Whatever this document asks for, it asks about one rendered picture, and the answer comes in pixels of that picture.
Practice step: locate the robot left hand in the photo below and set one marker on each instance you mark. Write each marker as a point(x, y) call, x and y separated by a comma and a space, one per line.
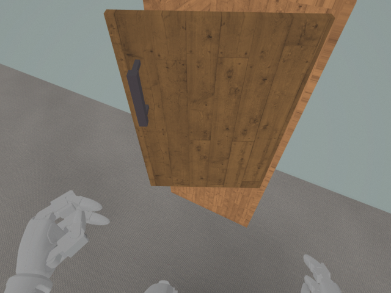
point(36, 253)

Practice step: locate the left robot forearm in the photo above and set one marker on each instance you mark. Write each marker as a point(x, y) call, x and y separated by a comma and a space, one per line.
point(28, 283)

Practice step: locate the robot right hand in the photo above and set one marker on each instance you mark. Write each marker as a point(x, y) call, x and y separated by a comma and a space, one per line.
point(323, 283)

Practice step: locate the cupboard door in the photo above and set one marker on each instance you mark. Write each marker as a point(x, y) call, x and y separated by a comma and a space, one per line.
point(221, 88)

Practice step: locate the handle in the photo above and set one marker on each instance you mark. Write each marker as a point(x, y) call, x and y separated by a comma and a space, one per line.
point(134, 83)

